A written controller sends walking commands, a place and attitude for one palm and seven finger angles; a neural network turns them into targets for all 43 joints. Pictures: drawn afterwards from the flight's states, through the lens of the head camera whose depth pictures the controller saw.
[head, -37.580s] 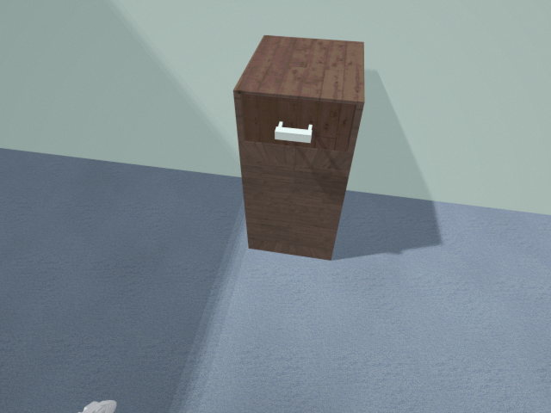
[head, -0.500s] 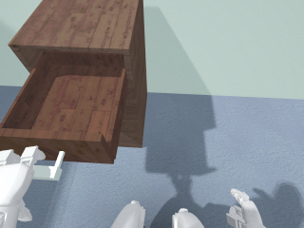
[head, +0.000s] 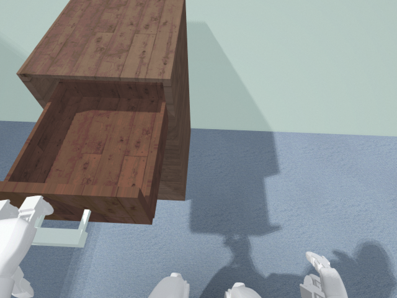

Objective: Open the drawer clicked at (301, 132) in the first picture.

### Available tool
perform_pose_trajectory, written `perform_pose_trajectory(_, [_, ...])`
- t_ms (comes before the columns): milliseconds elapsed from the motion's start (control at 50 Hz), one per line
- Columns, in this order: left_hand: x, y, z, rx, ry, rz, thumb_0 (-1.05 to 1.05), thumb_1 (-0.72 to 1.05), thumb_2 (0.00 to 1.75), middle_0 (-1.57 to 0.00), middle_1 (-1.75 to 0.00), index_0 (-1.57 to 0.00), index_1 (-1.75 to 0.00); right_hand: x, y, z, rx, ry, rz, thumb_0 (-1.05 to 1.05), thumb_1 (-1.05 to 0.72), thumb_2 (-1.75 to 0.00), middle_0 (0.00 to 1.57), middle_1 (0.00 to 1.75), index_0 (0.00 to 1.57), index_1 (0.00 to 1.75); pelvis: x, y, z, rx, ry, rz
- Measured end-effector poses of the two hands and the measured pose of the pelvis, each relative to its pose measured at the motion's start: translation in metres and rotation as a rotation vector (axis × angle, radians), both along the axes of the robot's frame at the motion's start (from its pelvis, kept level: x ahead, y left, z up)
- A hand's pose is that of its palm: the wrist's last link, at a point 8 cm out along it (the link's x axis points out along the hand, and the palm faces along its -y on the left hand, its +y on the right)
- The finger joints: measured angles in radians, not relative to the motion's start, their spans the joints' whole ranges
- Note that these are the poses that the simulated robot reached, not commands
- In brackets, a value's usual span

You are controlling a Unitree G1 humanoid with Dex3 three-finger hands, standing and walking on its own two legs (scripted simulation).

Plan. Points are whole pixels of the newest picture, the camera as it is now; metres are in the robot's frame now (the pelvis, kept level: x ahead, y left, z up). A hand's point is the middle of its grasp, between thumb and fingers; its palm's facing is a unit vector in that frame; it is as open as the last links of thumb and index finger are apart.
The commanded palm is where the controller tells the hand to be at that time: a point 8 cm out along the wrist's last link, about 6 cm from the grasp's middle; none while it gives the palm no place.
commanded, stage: lift the hand off the handle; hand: left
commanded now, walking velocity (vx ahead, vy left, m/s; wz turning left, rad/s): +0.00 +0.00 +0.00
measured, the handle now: (60, 225) +0.24 +0.31 -0.02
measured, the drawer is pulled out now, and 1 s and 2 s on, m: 0.30 0.30 0.30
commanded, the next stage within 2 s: draw the hand back to the body in 1.82 s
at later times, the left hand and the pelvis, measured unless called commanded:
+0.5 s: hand (12, 242) +0.19 +0.34 +0.04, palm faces -0.04 -0.01 -1.00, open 13.7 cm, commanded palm +0.17 +0.33 +0.10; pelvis +0.01 +0.02 +0.02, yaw +0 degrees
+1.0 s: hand (0, 236) +0.19 +0.33 +0.09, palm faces +0.00 +0.00 -1.00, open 13.8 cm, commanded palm +0.17 +0.32 +0.13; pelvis +0.01 +0.01 +0.04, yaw +1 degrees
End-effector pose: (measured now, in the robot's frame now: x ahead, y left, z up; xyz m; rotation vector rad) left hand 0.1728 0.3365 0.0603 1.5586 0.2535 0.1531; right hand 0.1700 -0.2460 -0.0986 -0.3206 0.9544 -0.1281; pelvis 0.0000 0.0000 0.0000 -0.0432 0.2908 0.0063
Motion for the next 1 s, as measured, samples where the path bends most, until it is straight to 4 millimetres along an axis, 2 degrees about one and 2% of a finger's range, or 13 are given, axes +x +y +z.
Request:
perform_pose_trajectory(100, [-0.002,-0.003,0.013,0.007,-0.032,-0.021,0.00,-0.49,0.30,-0.32,-1.20,-0.34,-1.20,0.006,0.008,0.008,0.017,-0.016,0.005,0.01,-0.91,-0.90,0.21,0.30,0.20,0.30,0.003,0.005,0.005,0.000,-0.014,-0.002])
perform_pose_trajectory(240, [-0.005,0.006,0.022,0.013,-0.038,0.022,0.00,-0.49,0.30,-0.32,-1.20,-0.33,-1.20,0.014,0.021,0.015,0.040,-0.038,0.027,0.01,-0.91,-0.90,0.21,0.30,0.20,0.30,0.004,0.010,0.011,-0.002,-0.035,0.005])
perform_pose_trajectory(460, [0.000,-0.003,0.032,-0.006,-0.022,-0.012,0.00,-0.49,0.30,-0.32,-1.20,-0.34,-1.21,0.021,0.035,0.029,0.047,-0.056,0.053,0.01,-0.91,-0.90,0.21,0.30,0.20,0.30,0.009,0.015,0.022,0.000,-0.067,0.006])
perform_pose_trajectory(640, [-0.003,-0.005,0.056,0.006,-0.050,-0.029,0.00,-0.49,0.30,-0.32,-1.20,-0.34,-1.21,0.026,0.037,0.036,0.070,-0.080,0.051,0.01,-0.91,-0.90,0.21,0.30,0.20,0.30,0.011,0.016,0.027,0.001,-0.086,0.005])
perform_pose_trajectory(860, [-0.005,-0.011,0.067,-0.004,-0.046,-0.011,0.00,-0.49,0.30,-0.32,-1.20,-0.32,-1.20,0.025,0.033,0.041,0.078,-0.089,0.054,0.01,-0.91,-0.90,0.21,0.30,0.20,0.30,0.011,0.011,0.033,0.010,-0.109,0.005])
perform_pose_trajectory(1000, [-0.003,-0.015,0.082,0.011,-0.064,-0.026,0.00,-0.49,0.30,-0.32,-1.20,-0.32,-1.20,0.026,0.027,0.045,0.077,-0.099,0.053,0.01,-0.91,-0.90,0.21,0.30,0.20,0.30,0.011,0.006,0.036,0.013,-0.128,0.007])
